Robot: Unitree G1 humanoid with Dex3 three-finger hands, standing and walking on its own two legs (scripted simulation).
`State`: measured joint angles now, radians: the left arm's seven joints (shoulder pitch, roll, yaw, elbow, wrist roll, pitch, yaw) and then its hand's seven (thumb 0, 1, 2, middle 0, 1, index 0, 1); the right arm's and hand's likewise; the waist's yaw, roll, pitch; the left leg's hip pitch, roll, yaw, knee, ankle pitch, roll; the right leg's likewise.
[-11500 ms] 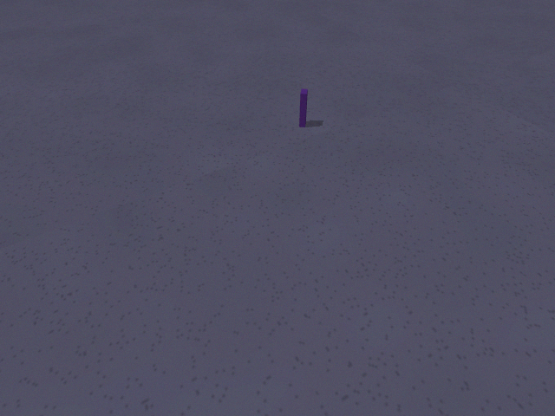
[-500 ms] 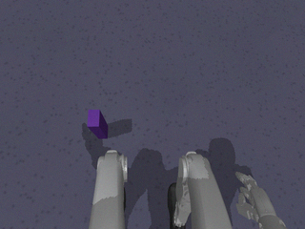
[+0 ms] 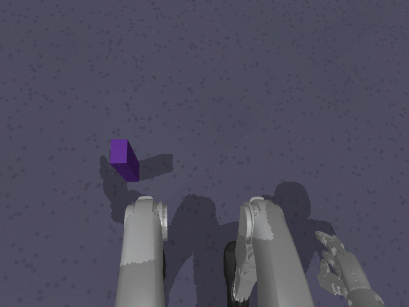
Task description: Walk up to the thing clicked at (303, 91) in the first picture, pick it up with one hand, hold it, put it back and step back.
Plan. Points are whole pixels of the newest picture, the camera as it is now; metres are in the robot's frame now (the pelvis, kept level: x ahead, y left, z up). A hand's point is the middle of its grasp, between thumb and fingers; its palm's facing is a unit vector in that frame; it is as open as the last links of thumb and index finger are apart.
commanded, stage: go down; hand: left
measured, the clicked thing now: (127, 163) +0.44 +0.22 -0.31
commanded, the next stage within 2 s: approach in 0.30 s
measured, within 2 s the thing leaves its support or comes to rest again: neither
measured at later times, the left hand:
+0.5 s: hand out of the picture +0.34 +0.43 -0.02, palm faces +0.22 -0.97 -0.08, open 17.5 cm
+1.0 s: hand (64, 182) +0.36 +0.35 -0.23, palm faces +0.14 -0.99 +0.03, open 17.6 cm
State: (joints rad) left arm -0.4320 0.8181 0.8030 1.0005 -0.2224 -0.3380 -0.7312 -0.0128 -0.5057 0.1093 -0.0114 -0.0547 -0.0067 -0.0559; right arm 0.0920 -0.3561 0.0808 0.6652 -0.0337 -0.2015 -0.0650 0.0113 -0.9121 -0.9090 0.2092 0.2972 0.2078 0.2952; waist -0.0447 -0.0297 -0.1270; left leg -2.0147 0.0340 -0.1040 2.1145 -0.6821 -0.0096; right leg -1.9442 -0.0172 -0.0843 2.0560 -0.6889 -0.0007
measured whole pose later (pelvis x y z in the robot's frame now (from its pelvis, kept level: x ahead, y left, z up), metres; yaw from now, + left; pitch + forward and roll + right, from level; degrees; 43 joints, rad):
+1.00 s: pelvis -0.01 +0.00 -0.12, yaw -5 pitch +23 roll -10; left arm -0.49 0.76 0.81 1.17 -0.29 -0.76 -0.72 -0.02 -0.59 0.02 -0.07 -0.08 -0.06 -0.08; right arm -0.07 -0.36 0.24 0.67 -0.17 -0.17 0.02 0.01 -0.93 -0.90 0.21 0.30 0.21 0.30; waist -0.13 -0.17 0.12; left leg -2.25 0.04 -0.21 2.53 -0.70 -0.01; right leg -2.15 0.02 -0.15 2.40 -0.67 0.01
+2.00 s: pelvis -0.02 +0.02 -0.15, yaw -9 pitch +12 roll -15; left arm -0.49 0.69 0.50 1.30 -0.18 -1.10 -0.19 -0.01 -0.53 0.10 -0.04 -0.07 -0.05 -0.06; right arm -0.14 -0.38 0.42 0.62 -0.32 -0.04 0.15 0.01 -0.92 -0.90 0.21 0.30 0.21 0.30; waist -0.20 -0.23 0.25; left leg -2.23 0.02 -0.33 2.67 -0.70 -0.01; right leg -2.08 0.05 -0.23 2.46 -0.62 0.05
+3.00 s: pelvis -0.02 +0.02 -0.14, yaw -10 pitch +14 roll -16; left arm -0.54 0.68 0.46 1.30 -0.13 -1.09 -0.04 0.00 0.14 0.44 -0.40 -0.34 -0.37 -0.36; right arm -0.17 -0.36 0.44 0.60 -0.33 0.00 0.17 0.00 -0.89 -0.90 0.21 0.30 0.21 0.29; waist -0.21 -0.24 0.25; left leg -2.22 0.03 -0.35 2.66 -0.72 -0.01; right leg -2.08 0.06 -0.25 2.43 -0.63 0.05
